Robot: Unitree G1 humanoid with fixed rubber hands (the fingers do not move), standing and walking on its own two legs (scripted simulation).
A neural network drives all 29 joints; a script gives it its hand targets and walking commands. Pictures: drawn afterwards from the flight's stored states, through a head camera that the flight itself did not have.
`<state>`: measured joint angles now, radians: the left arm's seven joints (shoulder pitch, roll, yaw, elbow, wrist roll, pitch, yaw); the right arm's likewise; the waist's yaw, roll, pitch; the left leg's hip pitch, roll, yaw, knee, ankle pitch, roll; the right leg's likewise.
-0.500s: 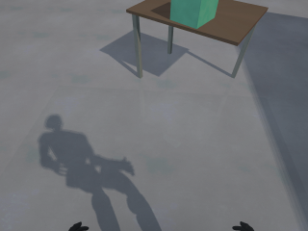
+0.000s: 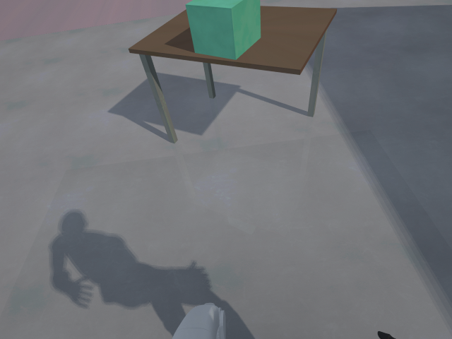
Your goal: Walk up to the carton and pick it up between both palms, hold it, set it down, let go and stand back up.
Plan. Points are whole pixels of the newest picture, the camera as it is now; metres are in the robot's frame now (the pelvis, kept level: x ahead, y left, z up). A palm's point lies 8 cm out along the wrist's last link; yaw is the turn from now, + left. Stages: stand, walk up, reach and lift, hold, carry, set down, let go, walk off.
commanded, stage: walk up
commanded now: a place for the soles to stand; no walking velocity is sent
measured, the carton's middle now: (225, 22) +1.36 +0.10 +0.02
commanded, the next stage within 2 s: none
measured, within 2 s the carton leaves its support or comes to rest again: neither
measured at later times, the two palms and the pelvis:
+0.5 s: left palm (111, 224) +0.39 +0.35 -0.09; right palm (329, 317) +0.19 -0.14 -0.08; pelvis +0.24 +0.11 +0.02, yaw -9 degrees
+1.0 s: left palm (122, 172) +0.55 +0.37 -0.07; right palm (315, 186) +0.50 -0.17 -0.10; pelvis +0.46 +0.12 +0.02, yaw -15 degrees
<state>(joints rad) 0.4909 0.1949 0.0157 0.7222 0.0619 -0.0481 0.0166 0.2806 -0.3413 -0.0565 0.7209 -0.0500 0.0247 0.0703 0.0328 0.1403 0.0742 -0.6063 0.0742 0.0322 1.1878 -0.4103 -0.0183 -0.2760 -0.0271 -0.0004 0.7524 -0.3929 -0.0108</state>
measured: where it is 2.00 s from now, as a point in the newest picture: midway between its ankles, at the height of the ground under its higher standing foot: (216, 205)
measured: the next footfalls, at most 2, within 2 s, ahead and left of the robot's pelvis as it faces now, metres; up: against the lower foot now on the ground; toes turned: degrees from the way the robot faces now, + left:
left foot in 0.22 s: +0.26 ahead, +0.22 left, +0.00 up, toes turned +1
right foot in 0.68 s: +0.49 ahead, -0.02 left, +0.00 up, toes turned -15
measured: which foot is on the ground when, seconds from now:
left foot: up 0.00-0.20, down 0.22-0.70, up 0.72-1.00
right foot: down 0.00-0.22, up 0.24-0.66, down 0.68-1.00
